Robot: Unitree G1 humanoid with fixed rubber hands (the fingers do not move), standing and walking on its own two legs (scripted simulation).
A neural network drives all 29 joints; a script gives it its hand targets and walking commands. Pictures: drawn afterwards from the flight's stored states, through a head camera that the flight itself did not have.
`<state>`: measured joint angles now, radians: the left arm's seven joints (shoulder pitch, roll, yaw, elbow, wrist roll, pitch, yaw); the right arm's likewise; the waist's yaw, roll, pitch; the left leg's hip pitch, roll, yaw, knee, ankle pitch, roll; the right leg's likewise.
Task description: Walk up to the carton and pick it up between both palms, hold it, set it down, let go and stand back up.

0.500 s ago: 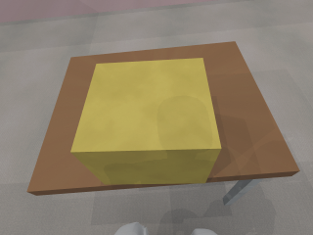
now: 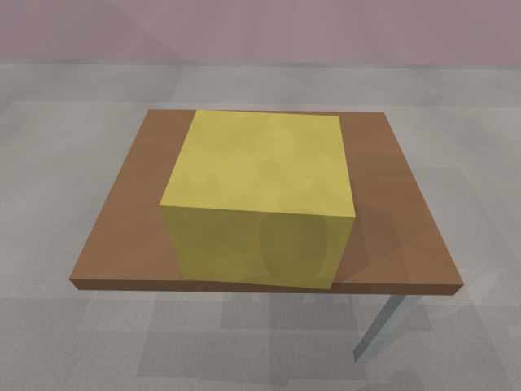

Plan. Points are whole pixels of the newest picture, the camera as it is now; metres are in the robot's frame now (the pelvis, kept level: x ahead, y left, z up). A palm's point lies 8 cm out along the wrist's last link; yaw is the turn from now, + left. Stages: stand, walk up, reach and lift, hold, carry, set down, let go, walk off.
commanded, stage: walk up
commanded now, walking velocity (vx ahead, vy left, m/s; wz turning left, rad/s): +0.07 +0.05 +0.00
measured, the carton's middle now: (261, 197) +0.48 +0.02 +0.00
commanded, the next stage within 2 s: stand in 1.28 s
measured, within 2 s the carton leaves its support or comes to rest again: neither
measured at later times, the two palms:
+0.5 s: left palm out of the picture -0.03 +0.23 -0.16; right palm out of the picture +0.09 -0.18 -0.15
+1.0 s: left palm out of the picture +0.03 +0.29 -0.14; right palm out of the picture +0.03 -0.13 -0.16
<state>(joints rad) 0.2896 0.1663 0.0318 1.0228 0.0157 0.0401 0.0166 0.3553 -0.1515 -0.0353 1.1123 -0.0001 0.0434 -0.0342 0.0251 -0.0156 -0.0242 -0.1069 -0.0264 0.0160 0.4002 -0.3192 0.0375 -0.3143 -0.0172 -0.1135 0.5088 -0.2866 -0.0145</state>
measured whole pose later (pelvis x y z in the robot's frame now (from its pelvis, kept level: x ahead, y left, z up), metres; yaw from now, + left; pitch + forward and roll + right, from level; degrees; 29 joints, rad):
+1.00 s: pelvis +0.05 +0.08 +0.00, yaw +0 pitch -2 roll +0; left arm 0.31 0.12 0.00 1.13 0.01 0.00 0.04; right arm 0.29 -0.14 0.00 1.12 -0.01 -0.01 -0.02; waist -0.02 0.04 0.04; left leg -0.19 0.00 0.11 0.42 -0.20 0.04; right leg -0.10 -0.03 -0.04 0.41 -0.28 0.01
